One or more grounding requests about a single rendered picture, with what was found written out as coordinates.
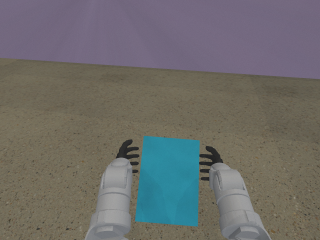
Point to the carton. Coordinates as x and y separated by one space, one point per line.
168 190

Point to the right robot forearm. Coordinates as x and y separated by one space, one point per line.
237 216

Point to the robot left hand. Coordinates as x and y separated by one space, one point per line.
124 149

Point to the robot right hand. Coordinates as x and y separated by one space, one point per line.
215 157

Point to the left robot forearm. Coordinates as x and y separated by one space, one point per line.
111 217

